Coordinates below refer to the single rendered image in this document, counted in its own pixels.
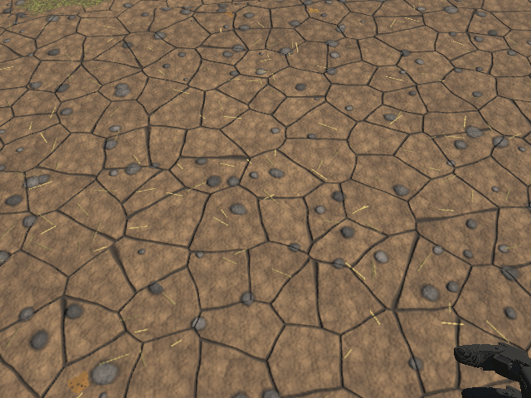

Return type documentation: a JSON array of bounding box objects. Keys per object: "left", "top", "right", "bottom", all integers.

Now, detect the robot right hand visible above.
[{"left": 454, "top": 342, "right": 531, "bottom": 398}]

